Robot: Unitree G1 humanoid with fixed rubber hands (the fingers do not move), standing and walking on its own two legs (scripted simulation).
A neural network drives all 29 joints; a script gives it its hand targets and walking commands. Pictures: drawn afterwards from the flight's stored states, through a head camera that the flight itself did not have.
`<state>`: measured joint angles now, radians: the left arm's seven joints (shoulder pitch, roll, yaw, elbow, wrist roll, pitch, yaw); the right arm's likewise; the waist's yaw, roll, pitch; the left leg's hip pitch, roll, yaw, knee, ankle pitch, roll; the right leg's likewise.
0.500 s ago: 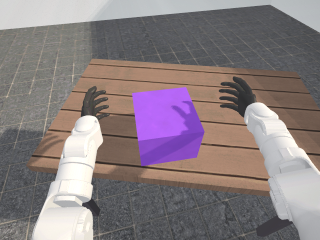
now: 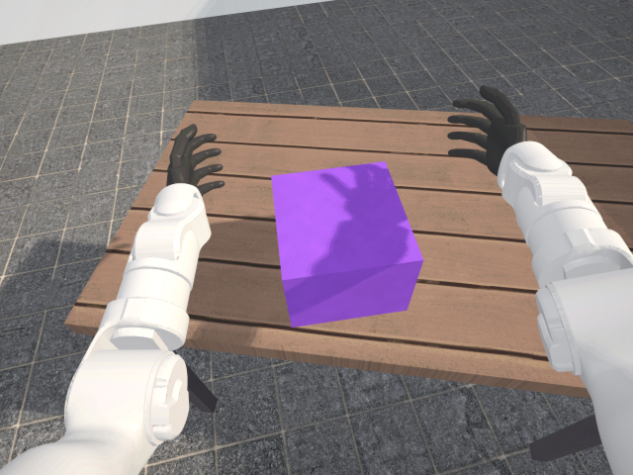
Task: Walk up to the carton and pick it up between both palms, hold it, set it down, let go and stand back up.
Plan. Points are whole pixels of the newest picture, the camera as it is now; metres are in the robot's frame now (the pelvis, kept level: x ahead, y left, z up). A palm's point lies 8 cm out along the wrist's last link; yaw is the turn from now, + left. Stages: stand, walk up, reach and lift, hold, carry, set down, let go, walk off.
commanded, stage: reach and lift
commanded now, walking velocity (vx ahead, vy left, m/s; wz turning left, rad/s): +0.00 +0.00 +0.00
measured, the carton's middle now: (339, 243) +0.46 +0.07 -0.02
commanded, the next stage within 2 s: none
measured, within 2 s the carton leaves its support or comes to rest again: neither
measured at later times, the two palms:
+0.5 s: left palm (203, 228) +0.39 +0.25 +0.06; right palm (465, 186) +0.51 -0.10 +0.09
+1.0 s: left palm (215, 228) +0.40 +0.24 +0.05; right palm (458, 189) +0.52 -0.10 +0.07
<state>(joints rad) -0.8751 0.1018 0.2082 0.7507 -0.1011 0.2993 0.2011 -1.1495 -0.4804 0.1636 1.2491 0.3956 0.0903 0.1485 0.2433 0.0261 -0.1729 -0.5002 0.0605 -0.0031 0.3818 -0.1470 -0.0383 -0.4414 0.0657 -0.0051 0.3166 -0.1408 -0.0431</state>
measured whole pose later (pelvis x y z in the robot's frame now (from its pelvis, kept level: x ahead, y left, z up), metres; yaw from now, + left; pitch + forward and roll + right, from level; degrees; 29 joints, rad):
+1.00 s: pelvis +0.00 +0.00 -0.01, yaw +1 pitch +25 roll -2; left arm -0.92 0.02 0.27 1.10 0.00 -0.14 0.19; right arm -1.17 -0.37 0.02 1.48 0.23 -0.19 0.10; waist 0.25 0.00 -0.23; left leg -0.73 0.08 0.03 0.46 -0.16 -0.03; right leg -0.66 0.07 -0.03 0.39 -0.16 -0.05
